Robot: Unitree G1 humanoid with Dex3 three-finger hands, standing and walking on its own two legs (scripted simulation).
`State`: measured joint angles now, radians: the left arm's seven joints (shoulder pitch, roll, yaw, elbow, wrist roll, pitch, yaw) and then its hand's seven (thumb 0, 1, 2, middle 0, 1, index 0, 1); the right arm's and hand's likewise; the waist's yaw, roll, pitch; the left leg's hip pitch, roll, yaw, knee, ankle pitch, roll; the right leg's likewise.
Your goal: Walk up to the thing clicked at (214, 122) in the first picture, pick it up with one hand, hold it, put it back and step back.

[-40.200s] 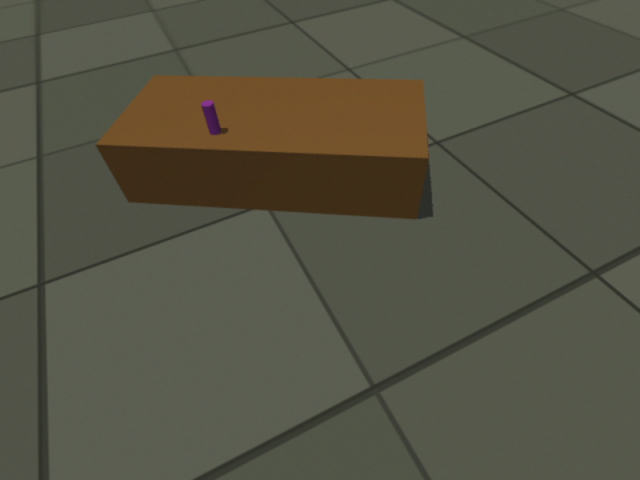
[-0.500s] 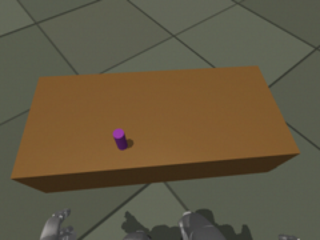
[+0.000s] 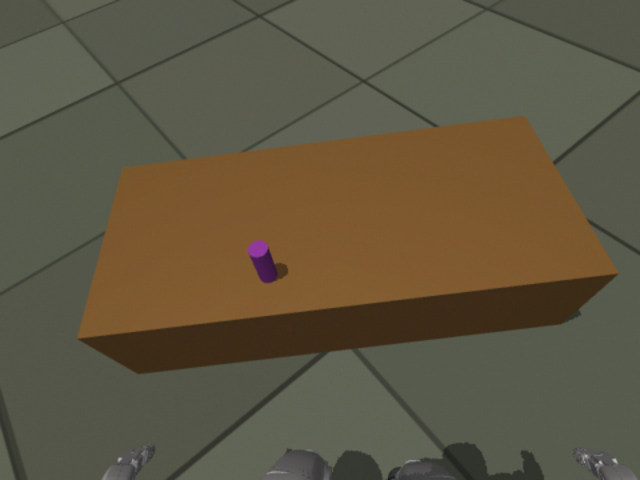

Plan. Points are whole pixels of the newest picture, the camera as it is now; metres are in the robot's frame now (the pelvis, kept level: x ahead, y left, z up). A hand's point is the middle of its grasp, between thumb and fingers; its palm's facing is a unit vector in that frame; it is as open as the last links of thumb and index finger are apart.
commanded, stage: step back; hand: left
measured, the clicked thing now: (263, 262) +0.63 +0.21 -0.37
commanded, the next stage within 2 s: none
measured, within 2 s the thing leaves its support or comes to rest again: neither
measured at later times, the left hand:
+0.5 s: hand out of the picture -0.09 +0.28 -0.16, palm faces -0.04 -0.92 -0.39, open 7.4 cm
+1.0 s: hand out of the picture -0.20 +0.24 -0.15, palm faces +0.05 -0.91 -0.40, open 7.4 cm
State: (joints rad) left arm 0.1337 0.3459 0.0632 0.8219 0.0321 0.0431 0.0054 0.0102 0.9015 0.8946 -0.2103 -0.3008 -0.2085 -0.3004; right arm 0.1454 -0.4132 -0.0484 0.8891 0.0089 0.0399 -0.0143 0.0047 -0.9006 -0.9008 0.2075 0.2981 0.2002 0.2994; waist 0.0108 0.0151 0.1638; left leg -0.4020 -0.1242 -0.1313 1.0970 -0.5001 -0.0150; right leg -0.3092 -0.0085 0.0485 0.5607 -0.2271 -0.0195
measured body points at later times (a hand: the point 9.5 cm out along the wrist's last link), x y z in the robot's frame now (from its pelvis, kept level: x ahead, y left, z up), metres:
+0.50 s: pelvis -0.16 +0.00 -0.01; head -0.10 +0.02 +0.43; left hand -0.08 +0.33 -0.14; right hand -0.02 -0.31 -0.11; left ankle -0.07 +0.13 -0.73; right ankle -0.20 -0.14 -0.70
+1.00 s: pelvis -0.34 -0.04 -0.02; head -0.28 -0.03 +0.42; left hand -0.21 +0.28 -0.12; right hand -0.27 -0.35 -0.14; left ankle -0.37 +0.08 -0.74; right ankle -0.21 -0.13 -0.73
